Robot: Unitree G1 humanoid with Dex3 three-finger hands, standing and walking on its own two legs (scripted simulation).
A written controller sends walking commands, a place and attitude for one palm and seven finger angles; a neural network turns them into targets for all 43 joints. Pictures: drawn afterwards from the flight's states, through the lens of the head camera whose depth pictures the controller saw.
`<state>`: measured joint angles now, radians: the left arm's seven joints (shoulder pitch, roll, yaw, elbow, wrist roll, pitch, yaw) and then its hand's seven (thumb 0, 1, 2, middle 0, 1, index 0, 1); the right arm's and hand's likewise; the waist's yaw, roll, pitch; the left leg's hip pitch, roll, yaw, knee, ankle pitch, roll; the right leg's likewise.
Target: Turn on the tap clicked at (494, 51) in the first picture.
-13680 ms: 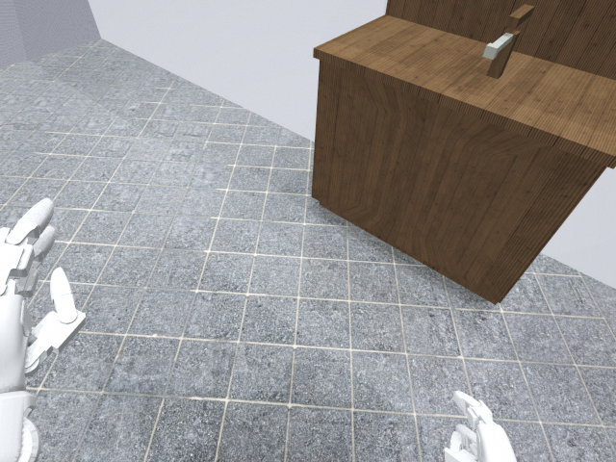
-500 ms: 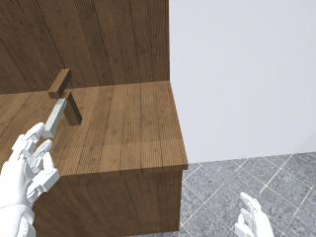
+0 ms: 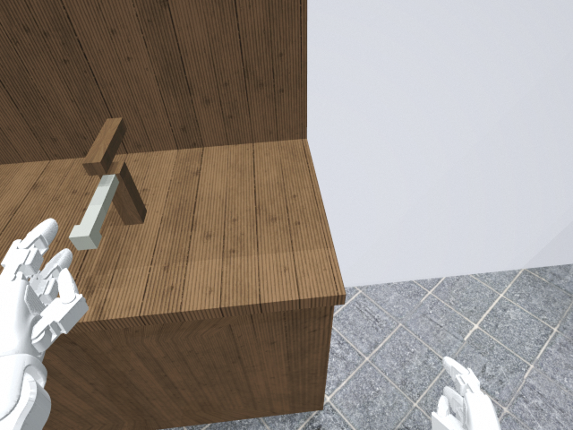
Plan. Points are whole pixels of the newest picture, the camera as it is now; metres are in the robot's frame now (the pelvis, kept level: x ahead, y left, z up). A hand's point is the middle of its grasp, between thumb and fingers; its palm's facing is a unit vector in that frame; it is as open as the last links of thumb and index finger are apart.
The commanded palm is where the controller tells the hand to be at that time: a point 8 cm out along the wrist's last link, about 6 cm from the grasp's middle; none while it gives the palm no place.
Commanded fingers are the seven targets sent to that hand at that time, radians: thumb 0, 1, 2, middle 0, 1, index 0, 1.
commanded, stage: reach beside the lever's end, fingers flat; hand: left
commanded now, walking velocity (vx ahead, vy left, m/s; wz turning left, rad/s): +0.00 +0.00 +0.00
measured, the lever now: (85, 237) +0.32 +0.34 +0.11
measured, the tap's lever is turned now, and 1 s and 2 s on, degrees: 0 0 0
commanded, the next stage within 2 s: push the lever round in 1.62 s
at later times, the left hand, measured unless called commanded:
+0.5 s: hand (73, 282) +0.24 +0.30 +0.13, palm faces +0.47 -0.87 -0.13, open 7.6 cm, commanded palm +0.20 +0.34 +0.13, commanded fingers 0.00 0.90 0.90 -0.17 -0.21 -0.17 -0.21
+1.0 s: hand (70, 263) +0.28 +0.33 +0.11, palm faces +0.48 -0.87 -0.14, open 7.7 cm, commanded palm +0.23 +0.38 +0.11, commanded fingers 0.00 0.90 0.90 -0.15 -0.15 -0.15 -0.15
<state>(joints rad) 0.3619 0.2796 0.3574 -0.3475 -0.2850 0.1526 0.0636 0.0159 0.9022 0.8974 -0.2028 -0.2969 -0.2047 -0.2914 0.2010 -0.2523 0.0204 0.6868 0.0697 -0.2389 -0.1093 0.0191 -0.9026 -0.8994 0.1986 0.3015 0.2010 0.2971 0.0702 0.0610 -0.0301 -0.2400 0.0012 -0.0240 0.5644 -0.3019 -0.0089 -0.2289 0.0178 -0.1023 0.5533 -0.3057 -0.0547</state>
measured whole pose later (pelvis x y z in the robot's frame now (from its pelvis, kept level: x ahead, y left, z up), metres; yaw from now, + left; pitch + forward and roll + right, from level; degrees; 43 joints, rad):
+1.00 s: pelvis +0.00 +0.01 +0.00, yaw +0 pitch +1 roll +0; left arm 0.00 0.40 0.49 0.23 -0.26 0.01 -0.06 0.02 0.90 0.90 -0.16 -0.18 -0.16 -0.17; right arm 0.21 -0.27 0.02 0.72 0.07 -0.20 -0.12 0.02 -0.90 -0.90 0.20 0.30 0.20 0.30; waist 0.03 0.05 -0.02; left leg -0.30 0.00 -0.02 0.57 -0.29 0.00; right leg -0.28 0.02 -0.09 0.54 -0.29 -0.05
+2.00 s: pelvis +0.00 +0.02 +0.00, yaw +0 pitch +2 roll -1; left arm -0.01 0.36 0.45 0.23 -0.23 -0.06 -0.05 0.02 0.90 0.90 -0.15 -0.15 -0.16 -0.15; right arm 0.21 -0.25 0.02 0.70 0.06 -0.19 -0.11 0.02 -0.90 -0.90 0.20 0.30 0.20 0.30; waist 0.03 0.04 -0.03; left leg -0.34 -0.01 -0.01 0.60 -0.31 0.02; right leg -0.31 0.00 -0.09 0.56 -0.29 -0.03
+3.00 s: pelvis -0.01 +0.01 +0.00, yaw +0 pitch +2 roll +0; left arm -0.07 0.22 0.33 0.20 -0.16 -0.04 0.22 0.00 0.95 0.94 -0.15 -0.15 -0.16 -0.15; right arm 0.17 -0.24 0.02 0.71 0.04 -0.12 -0.10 0.02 -0.90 -0.90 0.20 0.30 0.20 0.30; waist 0.04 0.05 -0.03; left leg -0.33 0.00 -0.03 0.60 -0.30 0.00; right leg -0.32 0.01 -0.10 0.58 -0.30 -0.05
